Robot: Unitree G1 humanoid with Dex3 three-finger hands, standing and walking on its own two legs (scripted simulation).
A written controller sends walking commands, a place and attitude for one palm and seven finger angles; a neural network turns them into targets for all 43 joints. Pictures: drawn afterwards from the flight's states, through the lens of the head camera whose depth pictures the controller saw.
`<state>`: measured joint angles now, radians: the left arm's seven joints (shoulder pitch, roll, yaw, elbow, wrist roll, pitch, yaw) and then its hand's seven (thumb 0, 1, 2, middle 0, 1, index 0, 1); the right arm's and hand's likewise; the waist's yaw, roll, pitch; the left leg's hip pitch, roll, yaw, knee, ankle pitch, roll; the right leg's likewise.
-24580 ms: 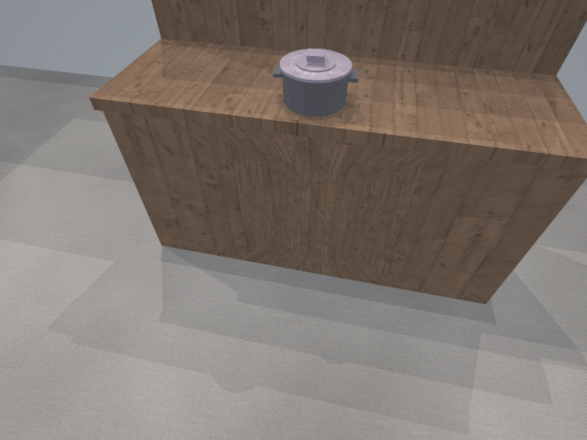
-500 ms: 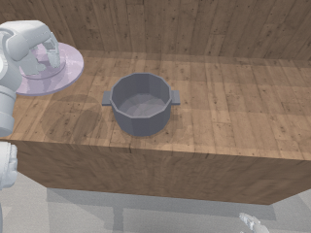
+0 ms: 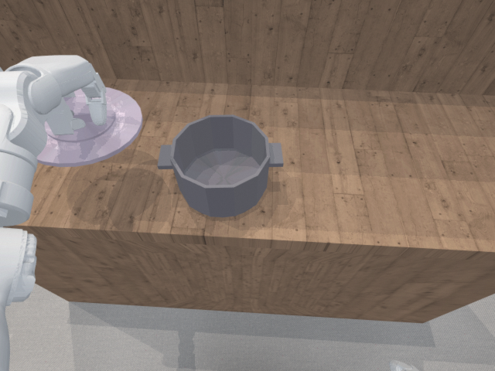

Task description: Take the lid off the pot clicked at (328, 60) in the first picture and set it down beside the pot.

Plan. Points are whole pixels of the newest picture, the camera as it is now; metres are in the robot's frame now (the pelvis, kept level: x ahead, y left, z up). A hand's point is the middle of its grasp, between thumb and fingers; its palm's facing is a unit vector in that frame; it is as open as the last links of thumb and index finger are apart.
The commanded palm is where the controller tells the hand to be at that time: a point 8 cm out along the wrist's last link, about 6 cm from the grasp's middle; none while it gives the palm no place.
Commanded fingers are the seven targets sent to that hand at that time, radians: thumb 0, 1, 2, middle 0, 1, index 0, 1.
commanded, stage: lower the lid onto the table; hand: left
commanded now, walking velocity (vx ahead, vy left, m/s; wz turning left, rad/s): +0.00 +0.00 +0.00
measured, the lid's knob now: (76, 109) +0.49 +0.28 +0.14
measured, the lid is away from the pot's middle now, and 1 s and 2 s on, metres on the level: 0.23 0.24 0.25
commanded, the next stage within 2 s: none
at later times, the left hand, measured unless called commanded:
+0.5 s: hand (78, 129) +0.46 +0.27 +0.13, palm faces -0.40 -0.04 -0.91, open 5.2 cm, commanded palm +0.47 +0.27 +0.20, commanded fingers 0.00 0.50 1.23 -0.74 -0.84 -1.12 -1.01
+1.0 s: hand (85, 142) +0.47 +0.28 +0.09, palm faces -0.47 -0.06 -0.88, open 5.2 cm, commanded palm +0.49 +0.28 +0.17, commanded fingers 0.00 0.50 1.23 -0.74 -0.84 -1.12 -1.01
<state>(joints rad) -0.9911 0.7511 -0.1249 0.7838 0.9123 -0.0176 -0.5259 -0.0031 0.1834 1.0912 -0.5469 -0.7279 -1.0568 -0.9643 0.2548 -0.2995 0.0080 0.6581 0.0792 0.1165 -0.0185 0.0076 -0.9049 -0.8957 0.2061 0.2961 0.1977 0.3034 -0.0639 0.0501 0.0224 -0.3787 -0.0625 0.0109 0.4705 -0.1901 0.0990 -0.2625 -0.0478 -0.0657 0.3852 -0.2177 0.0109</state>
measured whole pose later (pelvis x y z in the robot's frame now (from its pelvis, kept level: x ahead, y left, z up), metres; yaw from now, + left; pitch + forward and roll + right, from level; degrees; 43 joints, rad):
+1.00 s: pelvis +0.02 -0.01 +0.00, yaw -2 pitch +9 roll -2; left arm -0.91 0.80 -0.04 0.97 0.94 -0.15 -0.44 -0.01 0.19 1.09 -0.54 -0.73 -1.05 -0.97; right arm 0.27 -0.30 0.01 0.68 0.08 0.14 -0.05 0.01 -0.90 -0.90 0.21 0.30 0.20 0.30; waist -0.09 0.03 0.00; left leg -0.46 -0.03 0.03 0.53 -0.24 0.09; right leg -0.34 -0.02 -0.04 0.43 -0.25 0.03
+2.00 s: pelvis +0.01 +0.01 -0.02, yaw -4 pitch +14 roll -4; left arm -0.90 0.78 -0.02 1.09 0.98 -0.21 -0.34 0.00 0.19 1.08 -0.54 -0.73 -1.06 -0.98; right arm 0.35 -0.29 0.00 0.71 0.08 0.12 -0.08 0.00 -0.90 -0.90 0.21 0.30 0.20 0.30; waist -0.11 0.03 -0.05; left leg -0.61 -0.03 0.05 0.66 -0.29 0.11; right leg -0.50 -0.02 -0.01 0.54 -0.29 0.02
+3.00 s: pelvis -0.01 +0.01 -0.04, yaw -5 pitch +16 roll -5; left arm -0.91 0.81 -0.02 1.07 1.00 -0.22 -0.31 -0.02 0.21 1.06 -0.49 -0.81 -1.06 -0.98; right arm 0.38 -0.28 0.01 0.66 0.08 0.19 -0.06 0.00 -0.90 -0.90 0.21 0.30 0.20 0.30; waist -0.12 0.04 -0.10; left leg -0.79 0.00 0.06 0.83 -0.34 0.11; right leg -0.68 0.00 0.00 0.72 -0.34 0.02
